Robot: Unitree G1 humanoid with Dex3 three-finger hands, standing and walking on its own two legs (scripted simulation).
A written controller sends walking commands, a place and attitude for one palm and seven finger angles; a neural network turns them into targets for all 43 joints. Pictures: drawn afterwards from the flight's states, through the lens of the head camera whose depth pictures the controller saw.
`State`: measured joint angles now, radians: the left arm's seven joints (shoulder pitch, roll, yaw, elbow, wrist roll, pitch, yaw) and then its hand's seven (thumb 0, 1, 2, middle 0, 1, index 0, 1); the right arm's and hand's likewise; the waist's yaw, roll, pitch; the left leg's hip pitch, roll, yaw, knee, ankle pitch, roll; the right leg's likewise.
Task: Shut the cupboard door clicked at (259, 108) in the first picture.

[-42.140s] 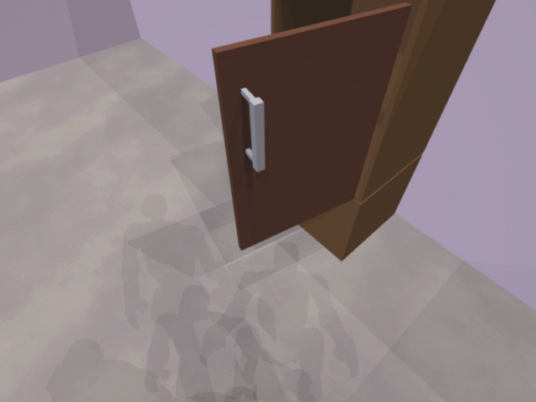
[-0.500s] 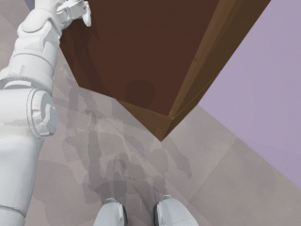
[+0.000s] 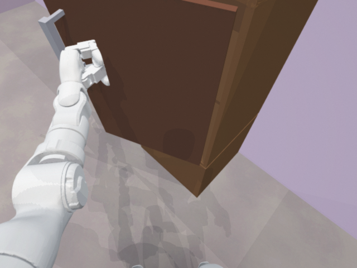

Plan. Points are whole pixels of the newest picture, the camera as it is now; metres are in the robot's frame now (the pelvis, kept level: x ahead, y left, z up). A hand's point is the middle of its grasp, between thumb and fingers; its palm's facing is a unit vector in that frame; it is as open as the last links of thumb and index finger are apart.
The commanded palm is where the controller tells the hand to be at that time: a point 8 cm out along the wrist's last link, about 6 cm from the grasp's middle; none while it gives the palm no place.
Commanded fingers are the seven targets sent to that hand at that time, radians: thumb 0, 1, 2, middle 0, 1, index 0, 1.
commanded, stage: pull the fist back off the door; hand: left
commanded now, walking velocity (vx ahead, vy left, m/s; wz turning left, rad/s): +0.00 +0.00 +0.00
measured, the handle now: (66, 47) +0.63 +0.21 +0.13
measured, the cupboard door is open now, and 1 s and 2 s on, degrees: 22 22 22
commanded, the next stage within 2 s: draw the hand back to the body in 0.30 s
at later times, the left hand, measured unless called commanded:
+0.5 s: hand (102, 86) +0.47 +0.11 +0.14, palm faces +0.04 -1.00 +0.01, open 3.1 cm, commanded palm +0.42 +0.16 +0.14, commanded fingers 0.00 0.90 0.90 -1.30 -1.50 -1.30 -1.50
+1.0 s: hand (39, 148) +0.32 +0.19 +0.17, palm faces +0.06 -0.99 -0.12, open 3.0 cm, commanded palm +0.28 +0.24 +0.17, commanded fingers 0.00 0.90 0.90 -1.02 -1.20 -1.02 -1.20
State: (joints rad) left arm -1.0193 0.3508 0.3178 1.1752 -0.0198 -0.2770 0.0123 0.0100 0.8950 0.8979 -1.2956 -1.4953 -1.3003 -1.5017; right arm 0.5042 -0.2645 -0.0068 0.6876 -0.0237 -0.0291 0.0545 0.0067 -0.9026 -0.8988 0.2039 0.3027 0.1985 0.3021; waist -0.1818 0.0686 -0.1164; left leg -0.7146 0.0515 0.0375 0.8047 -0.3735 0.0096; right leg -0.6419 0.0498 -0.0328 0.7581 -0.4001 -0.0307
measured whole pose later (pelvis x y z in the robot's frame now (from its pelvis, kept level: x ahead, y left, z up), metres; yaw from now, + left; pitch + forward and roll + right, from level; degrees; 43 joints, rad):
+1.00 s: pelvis -0.01 +0.01 +0.03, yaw +1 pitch +0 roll -1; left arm -0.21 0.26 0.13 0.25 -0.16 -0.05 -0.07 0.01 0.89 0.89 -1.23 -1.42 -1.24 -1.43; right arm 0.20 -0.26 0.02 0.61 0.07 -0.04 -0.06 0.01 -0.90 -0.90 0.20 0.30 0.20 0.30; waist -0.01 0.06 -0.07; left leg -0.31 0.00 0.05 0.59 -0.29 0.03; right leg -0.24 0.01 -0.02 0.56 -0.32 -0.01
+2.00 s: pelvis +0.00 +0.01 +0.04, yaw +2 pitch -4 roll +0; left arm 0.47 0.34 0.31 -0.37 -0.07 -0.08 0.11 0.01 0.89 0.89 -0.21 -0.30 -0.22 -0.31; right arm 0.18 -0.23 0.02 0.63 0.01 -0.08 -0.07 0.01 -0.90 -0.90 0.20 0.30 0.20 0.30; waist 0.05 0.07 -0.01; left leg -0.12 0.00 0.03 0.42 -0.23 0.02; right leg -0.04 0.01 -0.03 0.38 -0.27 -0.01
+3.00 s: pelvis -0.12 +0.03 +0.01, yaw +7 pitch -1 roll -1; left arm 0.54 0.42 0.45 -0.55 -0.03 -0.23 0.17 0.01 0.88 0.89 -0.21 -0.30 -0.22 -0.30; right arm 0.25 -0.23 0.00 0.62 0.00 -0.02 -0.07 0.01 -0.90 -0.90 0.20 0.30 0.20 0.30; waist 0.00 0.00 0.00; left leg -0.53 -0.01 0.06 0.80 -0.42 0.01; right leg -0.42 0.00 0.01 0.67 -0.24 0.01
